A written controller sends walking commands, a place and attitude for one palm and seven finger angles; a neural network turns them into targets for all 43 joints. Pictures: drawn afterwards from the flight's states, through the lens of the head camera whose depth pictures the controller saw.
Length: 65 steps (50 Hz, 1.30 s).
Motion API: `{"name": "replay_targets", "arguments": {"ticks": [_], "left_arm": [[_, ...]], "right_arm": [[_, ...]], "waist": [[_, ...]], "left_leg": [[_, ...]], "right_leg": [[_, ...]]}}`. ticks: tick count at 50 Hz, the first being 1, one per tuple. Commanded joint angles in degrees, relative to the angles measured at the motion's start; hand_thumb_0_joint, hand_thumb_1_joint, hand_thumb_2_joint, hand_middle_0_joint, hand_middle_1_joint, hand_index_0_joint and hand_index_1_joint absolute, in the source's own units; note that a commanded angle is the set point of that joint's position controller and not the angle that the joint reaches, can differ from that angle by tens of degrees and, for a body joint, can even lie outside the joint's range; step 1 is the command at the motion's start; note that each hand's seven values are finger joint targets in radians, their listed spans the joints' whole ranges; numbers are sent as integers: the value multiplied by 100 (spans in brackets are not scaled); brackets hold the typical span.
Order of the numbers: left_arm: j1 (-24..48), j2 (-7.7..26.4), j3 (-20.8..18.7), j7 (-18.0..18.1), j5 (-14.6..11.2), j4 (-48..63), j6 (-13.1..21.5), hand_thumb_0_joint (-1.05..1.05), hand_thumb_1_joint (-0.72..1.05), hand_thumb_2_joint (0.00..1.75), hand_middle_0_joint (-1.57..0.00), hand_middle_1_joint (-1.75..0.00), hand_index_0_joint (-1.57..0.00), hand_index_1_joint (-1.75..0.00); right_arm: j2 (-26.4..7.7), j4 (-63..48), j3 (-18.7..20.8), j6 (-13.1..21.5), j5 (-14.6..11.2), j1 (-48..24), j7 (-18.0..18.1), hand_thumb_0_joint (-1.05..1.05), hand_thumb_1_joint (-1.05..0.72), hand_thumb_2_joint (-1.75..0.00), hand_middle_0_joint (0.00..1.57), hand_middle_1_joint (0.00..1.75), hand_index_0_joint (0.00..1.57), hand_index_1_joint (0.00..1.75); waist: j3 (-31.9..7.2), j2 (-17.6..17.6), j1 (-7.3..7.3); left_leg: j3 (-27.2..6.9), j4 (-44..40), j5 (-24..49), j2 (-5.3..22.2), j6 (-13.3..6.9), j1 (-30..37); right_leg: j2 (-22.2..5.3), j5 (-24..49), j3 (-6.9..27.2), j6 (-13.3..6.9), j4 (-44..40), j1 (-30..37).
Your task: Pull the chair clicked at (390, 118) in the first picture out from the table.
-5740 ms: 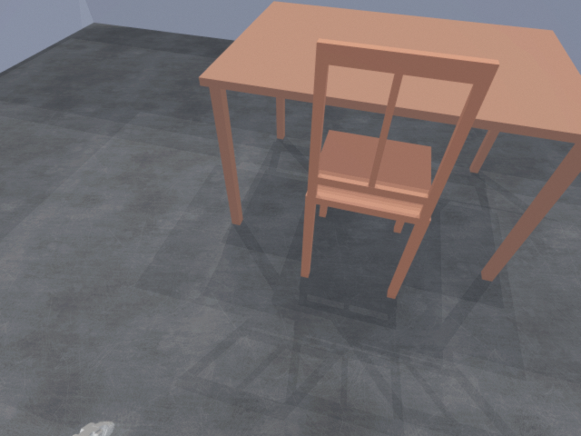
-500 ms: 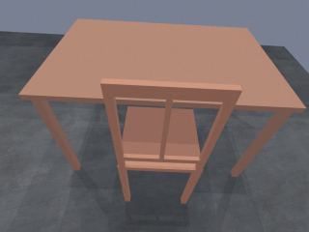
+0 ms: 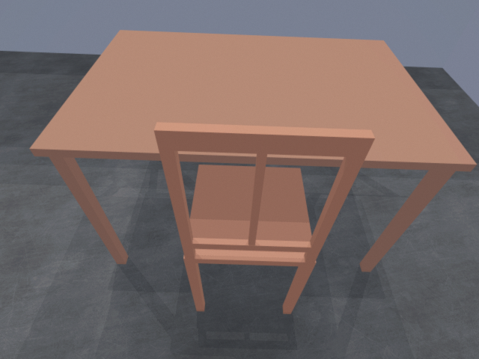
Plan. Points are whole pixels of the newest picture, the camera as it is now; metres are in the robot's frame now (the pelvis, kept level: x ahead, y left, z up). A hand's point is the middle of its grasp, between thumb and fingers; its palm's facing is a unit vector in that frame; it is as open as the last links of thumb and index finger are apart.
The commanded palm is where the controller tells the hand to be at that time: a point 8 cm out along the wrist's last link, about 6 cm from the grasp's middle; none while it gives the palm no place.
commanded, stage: look again from close up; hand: left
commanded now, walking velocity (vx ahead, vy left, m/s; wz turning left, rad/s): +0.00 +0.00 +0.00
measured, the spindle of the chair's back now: (255, 205) +0.45 -0.01 -0.05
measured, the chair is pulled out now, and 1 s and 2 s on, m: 0.00 0.00 0.00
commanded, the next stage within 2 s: raise the hand toward the chair's back in 0.16 s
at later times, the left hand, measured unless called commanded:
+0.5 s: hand (149, 321) +0.19 +0.17 -0.05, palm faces +0.16 -0.97 -0.20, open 7.8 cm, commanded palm +0.10 +0.20 -0.07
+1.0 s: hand (174, 337) +0.17 +0.12 -0.06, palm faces -0.01 -0.99 -0.10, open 12.0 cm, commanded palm +0.13 +0.19 -0.06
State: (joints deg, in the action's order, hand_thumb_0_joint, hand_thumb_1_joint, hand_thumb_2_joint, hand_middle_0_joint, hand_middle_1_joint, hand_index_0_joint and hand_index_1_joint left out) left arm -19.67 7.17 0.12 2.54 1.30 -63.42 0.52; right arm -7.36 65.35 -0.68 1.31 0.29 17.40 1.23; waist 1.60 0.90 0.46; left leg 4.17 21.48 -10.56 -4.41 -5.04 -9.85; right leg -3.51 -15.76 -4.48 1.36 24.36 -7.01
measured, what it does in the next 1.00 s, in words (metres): lowers itself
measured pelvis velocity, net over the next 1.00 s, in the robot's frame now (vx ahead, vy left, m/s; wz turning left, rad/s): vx -0.04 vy -0.08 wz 0.06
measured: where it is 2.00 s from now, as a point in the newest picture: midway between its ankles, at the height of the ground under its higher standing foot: outside the picture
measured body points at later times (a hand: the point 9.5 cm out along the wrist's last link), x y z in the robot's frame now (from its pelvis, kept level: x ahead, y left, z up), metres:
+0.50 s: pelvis -0.02 -0.03 -0.02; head +0.01 -0.03 +0.43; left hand +0.18 +0.22 -0.03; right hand +0.09 -0.30 -0.12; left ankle +0.02 +0.06 -0.74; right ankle -0.03 -0.13 -0.74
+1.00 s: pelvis -0.04 -0.08 -0.11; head +0.05 -0.08 +0.33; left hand +0.17 +0.18 -0.05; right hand +0.17 -0.28 -0.21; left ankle +0.01 +0.06 -0.74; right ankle -0.03 -0.13 -0.74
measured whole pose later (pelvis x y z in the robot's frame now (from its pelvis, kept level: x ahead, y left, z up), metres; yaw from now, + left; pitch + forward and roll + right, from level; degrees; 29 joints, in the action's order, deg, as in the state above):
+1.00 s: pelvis -0.04 -0.08 -0.11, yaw +3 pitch +16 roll -1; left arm -19.9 13.8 -10.3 -20.3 -15.6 -1.7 26.1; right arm -10.8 35.8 -1.2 14.7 -2.1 8.0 2.6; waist -6.1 -2.1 1.8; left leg -2.9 69.9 -27.4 0.9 0.7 -58.8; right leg 1.8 -34.0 -9.6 -5.9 69.7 -52.5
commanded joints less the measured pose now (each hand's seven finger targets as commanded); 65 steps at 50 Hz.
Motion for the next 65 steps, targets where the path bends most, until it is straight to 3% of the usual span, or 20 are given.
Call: {"name": "replay_targets", "arguments": {"ticks": [1, 12, 13, 14, 15, 17, 18, 22, 25, 28, 30, 33, 35, 39, 43, 47, 50, 53, 59, 65], "left_arm": [[-577, 414, -60, 12, -22, 87, 48, 0, 90, 90, -20, -30, -20, -30], [-628, 387, -50, 23, -34, 40, 69, 0, 90, 90, -20, -30, -20, -30], [82, 1350, -6, -19, -94, 658, 183, 0, 90, 90, -20, -30, -20, -30], [3105, 1460, -171, 160, -1122, 8208, 885, 0, 88, 89, -20, -30, -20, -30], [1747, 1304, -215, 363, -756, 7164, 437, 0, 85, 88, -20, -29, -20, -29], [-20, 266, 353, 469, -824, 6295, -141, 0, 81, 86, -19, -29, -19, -29], [-235, 97, 520, 431, -903, 6627, -224, 0, 78, 85, -19, -28, -19, -28], [91, 412, 65, 200, -750, 6389, 652, 0, 69, 81, -18, -27, -18, -27], [-1350, 239, -270, -344, -1012, 5715, 1564, 0, 62, 78, -17, -26, -17, -26], [-2262, 755, -1274, -1107, -1420, 5616, 2574, 0, 55, 75, -16, -25, -16, -25], [-1820, 989, -1589, -1491, -1567, 6059, 3260, 0, 50, 73, -16, -24, -16, -24], [-1429, 1408, -1827, -1298, -1309, 6658, 3320, 0, 43, 70, -15, -23, -15, -23], [-748, 1236, -1539, -1173, -1336, 7216, 3244, 0, 39, 68, -15, -22, -15, -22], [342, 1286, -1276, -1302, -1559, 8370, 3541, 0, 29, 64, -14, -20, -14, -20], [568, 1256, -925, -2003, -1707, 7870, 3553, 0, 20, 60, -13, -19, -13, -19], [91, 1529, -1503, -2404, -1828, 6973, 2792, 0, 11, 56, -12, -18, -12, -18], [-501, 1558, -2070, -2252, -1986, 6825, 2143, 0, 4, 53, -11, -16, -11, -16], [-903, 1609, -2467, -1827, -2052, 7091, 2001, 0, -3, 50, -11, -15, -11, -15], [-336, 1158, -1691, -1461, -1739, 7010, 2779, 0, -17, 44, -9, -13, -9, -13], [-139, 1348, -1475, -1710, -1767, 7121, 3067, 0, -31, 38, -8, -11, -8, -11]], "right_arm": [[-560, -185, 91, 63, -12, 315, 36, 0, -90, -90, 20, 30, 20, 30], [-518, -156, 68, 79, -15, 368, 58, 0, -90, -90, 20, 30, 20, 30], [-1030, -848, 198, 91, 37, -9, -1, 0, -90, -90, 20, 30, 20, 30], [-1867, -2650, 259, 874, -265, -83, 195, 0, -90, -90, 20, 30, 20, 30], [-1596, -2187, 235, 1401, -314, -116, 314, 0, -90, -90, 20, 30, 20, 30], [-1451, -2055, 237, 1575, -365, 41, 246, 0, -90, -90, 20, 30, 20, 30], [-1487, -2217, 160, 1637, -388, -91, 275, 0, -90, -90, 20, 30, 20, 30], [-1633, -2759, 297, 1893, -102, -269, 191, 0, -90, -90, 20, 30, 20, 30], [-1445, -3304, 457, 1822, -31, -769, -88, 0, -90, -90, 20, 30, 20, 30], [-1349, -3627, 576, 1645, -82, -1063, -344, 0, -90, -90, 20, 30, 20, 30], [-1316, -3914, 648, 1544, -92, -1249, -427, 0, -90, -90, 20, 30, 20, 30], [-1326, -4254, 732, 1278, -82, -1387, -400, 0, -90, -90, 20, 30, 20, 30], [-1260, -4493, 687, 1223, -144, -1341, -313, 0, -90, -90, 20, 30, 20, 30], [-1227, -4344, 558, 1384, -174, -875, -32, 0, -90, -90, 20, 30, 20, 30], [-1355, -3817, 448, 1720, -227, -606, 210, 0, -90, -90, 20, 30, 20, 30], [-1375, -3732, 458, 1689, -325, -767, 318, 0, -90, -90, 20, 30, 20, 30], [-1259, -3861, 512, 1543, -389, -961, 284, 0, -90, -90, 20, 30, 20, 30], [-1151, -3920, 566, 1467, -363, -1034, 230, 0, -90, -90, 20, 30, 20, 30], [-1197, -3689, 599, 1540, -269, -865, 125, 0, -90, -90, 20, 30, 20, 30], [-1430, -3782, 626, 1747, -302, -763, 170, 0, -90, -90, 20, 30, 20, 30]], "waist": [[341, -89, 3], [270, -36, -19], [668, -359, -280], [-1206, -839, -783], [-980, -1033, -411], [-324, -290, -382], [-231, -125, -392], [-410, 998, -644], [-1130, 725, 2], [-1718, -75, 514], [-1851, -276, 481], [-1744, -411, 429], [-1617, -334, 161], [-1988, -187, -313], [-1951, -174, -596], [-2262, 248, -357], [-2688, 166, 21], [-2883, 177, 264], [-1875, 373, -177], [-2239, -183, -160]], "left_leg": [[-1034, -624, -8, 949, 201, -103], [-921, -425, 517, 940, 200, 86], [-1106, -488, 1667, 554, 217, -24], [-823, -119, 1201, 595, 617, 1013], [-893, -524, 1025, 871, 722, 1008], [-1002, -520, -174, 766, 552, 178], [-941, -242, -479, 605, 436, -149], [-1010, 1075, -683, 440, 232, -1285], [-845, 1995, -226, 344, 399, -1888], [-550, 2790, 176, 272, 527, -2578], [-429, 3293, -14, 261, 529, -3175], [-330, 3639, -622, 282, 412, -3721], [-331, 3920, -1035, 276, 338, -3966], [-503, 4535, -1005, 385, 240, -4011], [-667, 4698, -781, 516, 164, -3966], [-735, 4535, -703, 491, 187, -4282], [-705, 4215, -437, 395, 242, -4060], [-694, 3970, -127, 377, 285, -3794], [-677, 3894, -426, 413, 289, -3959], [-636, 3773, -564, 441, 222, -3507]], "right_leg": [[-325, 413, 366, -279, -386, -376], [-341, 596, 404, -296, -397, -404], [162, 431, 158, -476, 351, -1065], [507, 6, 84, -295, 365, -1418], [417, -659, 199, -420, 744, -1384], [408, -559, 171, -409, 621, -1487], [463, -382, 101, -357, 498, -1499], [430, -414, -144, -208, 809, -2318], [455, -496, -136, -306, 1681, -2891], [394, 244, 105, -441, 2558, -2909], [337, 385, 299, -439, 3023, -3204], [342, -311, 622, -406, 3140, -3550], [246, -1040, 1106, -286, 2820, -3697], [149, -915, 1602, -10, 2496, -3651], [180, -351, 1432, 38, 2635, -3837], [51, -83, 1486, 185, 2593, -3275], [-67, 544, 1487, 288, 2515, -2586], [-50, 1347, 1332, 295, 2600, -2166], [115, 533, 1047, 123, 2648, -3162], [264, -633, 761, -151, 2664, -3599]]}}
